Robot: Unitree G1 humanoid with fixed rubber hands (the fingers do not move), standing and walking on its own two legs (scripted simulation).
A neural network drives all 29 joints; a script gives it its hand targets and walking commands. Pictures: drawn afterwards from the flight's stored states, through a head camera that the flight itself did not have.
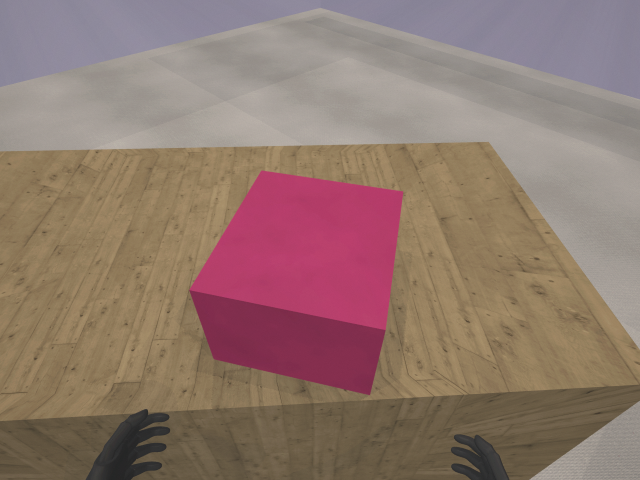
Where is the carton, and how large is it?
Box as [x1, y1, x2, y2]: [189, 170, 402, 394]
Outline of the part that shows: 261,170 189,290 212,355 215,359 369,394 385,330 402,191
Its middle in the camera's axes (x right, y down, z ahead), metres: -0.02 +0.05 +0.64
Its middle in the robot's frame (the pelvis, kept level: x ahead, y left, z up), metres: +0.46 +0.01 -0.01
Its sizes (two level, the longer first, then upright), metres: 0.283 0.256 0.180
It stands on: a pedestal, 0.67 m high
